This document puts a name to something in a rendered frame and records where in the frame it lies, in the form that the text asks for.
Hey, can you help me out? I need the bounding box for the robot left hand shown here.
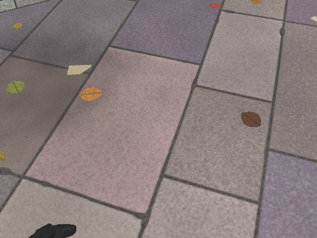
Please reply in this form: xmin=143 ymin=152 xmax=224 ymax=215
xmin=29 ymin=223 xmax=76 ymax=238

